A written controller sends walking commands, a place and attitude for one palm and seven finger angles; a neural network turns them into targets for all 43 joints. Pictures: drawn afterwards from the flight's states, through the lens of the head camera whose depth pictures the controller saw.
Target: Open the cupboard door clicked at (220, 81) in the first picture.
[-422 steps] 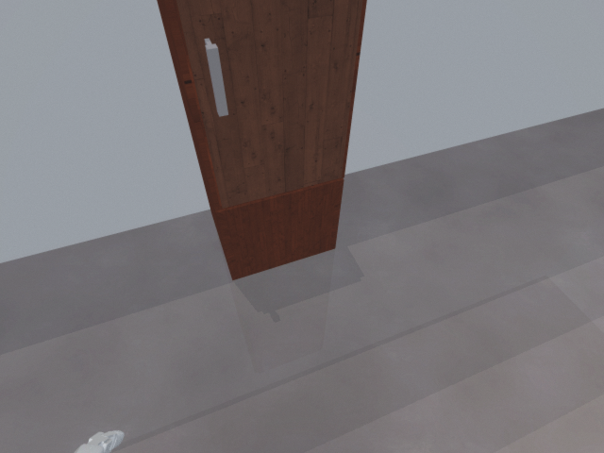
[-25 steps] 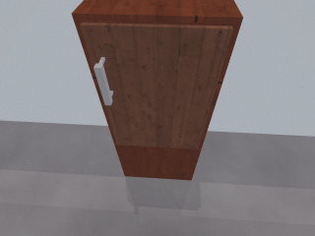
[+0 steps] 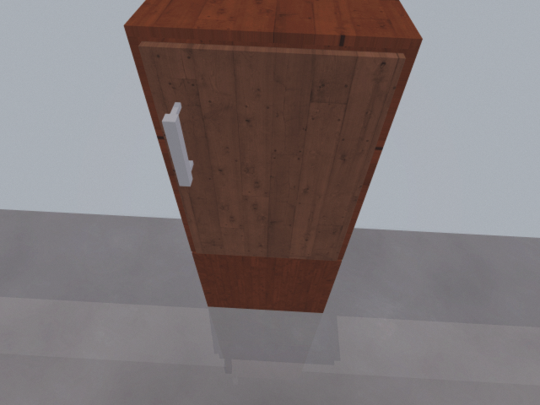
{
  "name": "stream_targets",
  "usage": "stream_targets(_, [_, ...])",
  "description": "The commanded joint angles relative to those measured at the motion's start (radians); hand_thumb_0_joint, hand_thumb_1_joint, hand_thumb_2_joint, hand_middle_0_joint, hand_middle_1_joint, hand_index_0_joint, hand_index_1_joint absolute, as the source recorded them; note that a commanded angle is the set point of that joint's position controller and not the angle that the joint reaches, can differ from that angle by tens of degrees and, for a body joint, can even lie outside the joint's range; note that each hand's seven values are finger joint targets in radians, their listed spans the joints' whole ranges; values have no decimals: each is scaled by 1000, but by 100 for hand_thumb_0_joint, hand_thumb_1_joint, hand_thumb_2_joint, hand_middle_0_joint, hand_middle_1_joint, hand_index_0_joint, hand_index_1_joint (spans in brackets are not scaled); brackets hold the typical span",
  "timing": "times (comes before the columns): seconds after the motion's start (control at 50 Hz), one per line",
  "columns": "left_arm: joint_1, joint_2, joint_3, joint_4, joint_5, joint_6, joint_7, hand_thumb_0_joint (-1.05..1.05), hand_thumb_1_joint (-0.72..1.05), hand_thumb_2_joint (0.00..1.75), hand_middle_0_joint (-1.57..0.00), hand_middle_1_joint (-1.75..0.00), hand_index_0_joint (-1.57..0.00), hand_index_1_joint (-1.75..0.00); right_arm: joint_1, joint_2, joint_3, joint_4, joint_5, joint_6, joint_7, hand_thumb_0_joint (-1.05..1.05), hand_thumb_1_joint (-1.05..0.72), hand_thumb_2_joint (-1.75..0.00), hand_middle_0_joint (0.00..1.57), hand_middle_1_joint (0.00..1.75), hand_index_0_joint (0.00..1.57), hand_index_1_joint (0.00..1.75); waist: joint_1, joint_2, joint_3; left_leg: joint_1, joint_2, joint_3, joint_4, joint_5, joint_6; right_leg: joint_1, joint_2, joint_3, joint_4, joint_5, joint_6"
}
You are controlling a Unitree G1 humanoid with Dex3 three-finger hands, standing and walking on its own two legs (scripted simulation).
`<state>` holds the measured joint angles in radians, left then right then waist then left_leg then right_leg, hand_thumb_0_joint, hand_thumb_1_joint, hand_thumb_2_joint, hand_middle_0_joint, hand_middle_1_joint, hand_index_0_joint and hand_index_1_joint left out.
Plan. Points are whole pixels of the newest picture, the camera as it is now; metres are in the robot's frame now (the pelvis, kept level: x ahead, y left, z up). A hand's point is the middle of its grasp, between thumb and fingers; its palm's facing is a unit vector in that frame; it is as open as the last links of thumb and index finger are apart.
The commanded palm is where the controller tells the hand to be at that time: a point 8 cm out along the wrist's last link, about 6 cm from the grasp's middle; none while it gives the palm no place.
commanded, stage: raise the hand with hooked fingers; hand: left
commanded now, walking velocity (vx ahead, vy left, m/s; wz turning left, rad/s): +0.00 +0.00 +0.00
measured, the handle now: (181, 145) +0.53 +0.20 +0.08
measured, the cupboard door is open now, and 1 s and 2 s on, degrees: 0 0 0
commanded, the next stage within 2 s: none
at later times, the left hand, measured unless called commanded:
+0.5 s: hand out of the picture +0.13 +0.18 -0.05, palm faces +0.03 -1.00 +0.00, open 8.5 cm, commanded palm +0.12 +0.25 -0.03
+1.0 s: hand (101, 340) +0.19 +0.24 +0.03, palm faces +0.10 -0.99 -0.05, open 11.5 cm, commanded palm +0.16 +0.28 +0.03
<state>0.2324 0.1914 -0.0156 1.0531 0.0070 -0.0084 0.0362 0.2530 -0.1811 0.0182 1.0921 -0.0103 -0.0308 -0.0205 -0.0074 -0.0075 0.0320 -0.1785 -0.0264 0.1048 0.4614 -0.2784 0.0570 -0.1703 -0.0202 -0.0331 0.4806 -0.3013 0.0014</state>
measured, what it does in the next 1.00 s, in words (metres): stands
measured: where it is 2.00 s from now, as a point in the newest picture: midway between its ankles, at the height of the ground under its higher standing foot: outside the picture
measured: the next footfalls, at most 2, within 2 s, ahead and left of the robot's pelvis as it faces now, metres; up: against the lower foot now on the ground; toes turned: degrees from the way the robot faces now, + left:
none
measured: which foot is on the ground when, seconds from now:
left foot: down 0.00-1.00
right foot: down 0.00-1.00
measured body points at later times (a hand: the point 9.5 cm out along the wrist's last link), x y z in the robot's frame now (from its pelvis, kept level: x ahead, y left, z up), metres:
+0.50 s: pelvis -0.04 -0.04 -0.06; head -0.01 -0.02 +0.39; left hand +0.13 +0.23 -0.04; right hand +0.19 -0.28 -0.09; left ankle -0.02 +0.08 -0.74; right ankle -0.03 -0.12 -0.74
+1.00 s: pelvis -0.04 -0.03 -0.04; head +0.01 -0.03 +0.40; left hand +0.18 +0.29 +0.03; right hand +0.09 -0.28 -0.13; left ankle -0.02 +0.08 -0.74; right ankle -0.03 -0.12 -0.74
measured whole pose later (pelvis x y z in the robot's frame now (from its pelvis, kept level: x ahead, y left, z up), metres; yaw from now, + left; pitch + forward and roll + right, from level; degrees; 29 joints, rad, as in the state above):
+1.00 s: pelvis -0.04 -0.03 -0.04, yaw +2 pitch +9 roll -1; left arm 0.24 0.34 0.40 0.18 -0.41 -0.32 -0.43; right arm 0.35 -0.27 0.02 0.61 0.05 -0.25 -0.07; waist -0.02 0.03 -0.09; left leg -0.65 0.03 0.04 0.89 -0.40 0.02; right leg -0.60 0.02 -0.09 0.86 -0.42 -0.04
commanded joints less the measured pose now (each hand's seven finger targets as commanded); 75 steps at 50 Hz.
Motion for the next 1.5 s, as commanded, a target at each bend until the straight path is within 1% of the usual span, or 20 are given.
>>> stream_targets(0.0, [35, 134, 29, -33, 5, -18, 3, 0, 90, 90, -20, -30, -20, -30, 14, -139, -31, -41, -3, -16, -10, 0, -90, -90, 20, 30, 20, 30, 11, 14, -10, 9, 144, -148, -93, 268, -1, -5, -85, 83, -56, 217, -40])
stream_targets(0.06, [32, 142, 32, -27, 6, -19, 2, 0, 90, 90, -20, -30, -20, -30, 1, -147, -34, -37, -3, -18, -11, 0, -90, -90, 20, 30, 20, 30, 13, 15, -31, 32, 147, -145, -85, 313, 0, 5, -87, 81, -54, 253, -39])
stream_targets(0.08, [120, 92, 21, 3, 14, -21, 43, 0, 90, 90, -20, -30, -20, -30, -39, -138, -32, -102, 10, -9, -6, 0, -90, -90, 20, 30, 20, 30, 27, 2, 31, -24, 167, -117, 91, 441, -32, -48, -132, 116, -61, 465, -18])
stream_targets(0.1, [-628, 426, 299, -1542, -162, -221, 42, 0, 88, 89, -20, -32, -20, -32, 15, -269, -83, -426, 55, -153, -28, 0, -90, -90, 20, 30, 20, 30, -70, 154, -513, 248, 58, -172, -6, 614, -67, 13, -23, 6, 28, 508, -45])
stream_targets(0.12, [-93, 314, 227, -1262, -81, -170, 47, 0, 85, 88, -20, -33, -20, -33, -55, -183, -35, -386, 34, -256, -62, 0, -90, -90, 20, 30, 20, 30, 19, 330, -447, 403, 131, -192, -53, 805, -68, -98, 13, -14, 123, 203, -44])
stream_targets(0.14, [-55, 230, 188, -1166, -109, -126, 89, 0, 83, 87, -21, -34, -21, -34, -60, -173, -46, -315, 35, -272, -67, 0, -90, -90, 20, 30, 20, 30, 0, 285, -383, 276, 112, -167, -51, 728, -114, -129, 8, -39, 146, 60, -36])
stream_targets(0.16, [219, -55, 21, -987, -143, -42, 69, 0, 81, 86, -21, -36, -21, -36, -11, -122, -50, -314, 54, -263, -51, 0, -90, -90, 20, 30, 20, 30, -36, 181, -237, 220, 116, -169, -63, 646, -98, -214, 11, -45, 119, 6, -17])
stream_targets(0.2, [34, 49, 118, -1125, -167, -120, 22, 0, 76, 84, -21, -39, -21, -39, -47, -195, -87, -417, 33, -280, -37, 0, -90, -90, 20, 30, 20, 30, -44, 69, -94, 48, 92, -170, 22, 437, -82, -246, 10, -55, 58, 51, -20])
stream_targets(0.24, [260, 44, 177, -916, -181, -210, -57, 0, 71, 82, -21, -42, -21, -42, -61, -201, -98, -469, 24, -272, -27, 0, -90, -90, 20, 30, 20, 30, 2, -85, -12, -136, 52, -149, 109, 294, -77, -272, 21, -80, 58, 129, -28])
stream_targets(0.3, [413, 16, 226, -804, -236, -399, -237, 0, 64, 79, -22, -47, -22, -47, -109, -200, -115, -534, 22, -247, -3, 0, -90, -90, 20, 30, 20, 30, 48, -309, -83, -341, 28, -114, 251, 212, -78, -368, 37, -92, 238, 181, -27])
stream_targets(0.38, [283, 185, 351, -835, -303, -564, -473, 0, 55, 75, -22, -53, -22, -53, -143, -218, -116, -653, 40, -258, 14, 0, -90, -90, 20, 30, 20, 30, 65, -48, -203, -456, -9, -73, 380, 71, -70, -403, 7, 6, 329, 94, -42])
stream_targets(0.46, [-3, 311, 452, -1132, -378, -572, -486, 0, 46, 71, -23, -58, -23, -58, -115, -202, -101, -727, 41, -251, -14, 0, -90, -90, 20, 30, 20, 30, 48, 112, -385, -486, 0, -78, 455, -34, -43, -402, 3, 116, 315, -130, -20])
stream_targets(0.54, [-226, 276, 372, -1337, -399, -637, -444, 0, 36, 67, -24, -64, -24, -64, -79, -187, -73, -684, 40, -269, -48, 0, -90, -90, 20, 30, 20, 30, -37, 161, -356, -465, 33, -116, 509, -76, -23, -477, 19, 142, 294, -218, -26])
stream_targets(0.64, [-188, 288, 294, -1080, -379, -517, -521, 0, 25, 62, -25, -72, -25, -72, -60, -224, -49, -622, 63, -296, -83, 0, -90, -90, 20, 30, 20, 30, -83, 73, -173, -548, 41, -135, 505, -149, -14, -515, 15, 180, 200, -332, -6])
stream_targets(0.76, [-86, 424, 493, -965, -426, -257, -549, 0, 11, 56, -26, -81, -26, -81, -79, -217, -38, -685, 68, -268, -86, 0, -90, -90, 20, 30, 20, 30, 40, -1, -299, -524, 28, -136, 427, -41, -24, -286, -38, 190, 158, -206, 16])
stream_targets(0.88, [-10, 361, 550, -1056, -455, -358, -456, 0, -3, 50, -27, -90, -27, -90, -40, -192, -51, -676, 53, -279, -52, 0, -90, -90, 20, 30, 20, 30, 61, -10, -349, -447, 26, -123, 361, 103, -38, -218, -15, 124, 227, 161, 33])
stream_targets(0.98, [-134, 310, 405, -1025, -403, -369, -509, 0, -15, 45, -27, -98, -27, -98, 1, -229, -60, -650, 62, -293, -55, 0, -90, -90, 20, 30, 20, 30, -16, 21, -265, -357, 29, -123, 327, 75, -20, -353, 25, 54, 214, 74, 10])
stream_targets(1.14, [-238, 465, 540, -1158, -406, -355, -478, 0, -34, 37, -29, -110, -29, -110, -7, -234, -47, -645, 56, -312, -76, 0, -90, -90, 20, 30, 20, 30, 39, 133, -381, -166, 42, -163, 245, 219, -35, -276, 53, -29, 236, 157, -34])
stream_targets(1.34, [-352, 393, 443, -978, -376, -139, -523, 0, -50, 30, -30, -120, -30, -120, -31, -237, -29, -675, 73, -251, -79, 0, -90, -90, 20, 30, 20, 30, 19, 90, -234, -140, 54, -184, 161, 211, -56, -282, 55, -53, 166, 151, -31])
stream_targets(1.48, [-523, 497, 520, -1078, -373, -187, -505, 0, -50, 30, -30, -120, -30, -120, -47, -225, -12, -677, 62, -243, -85, 0, -90, -90, 20, 30, 20, 30, 22, 137, -335, -4, 64, -214, 124, 249, -77, -249, 60, -50, 135, 132, -38])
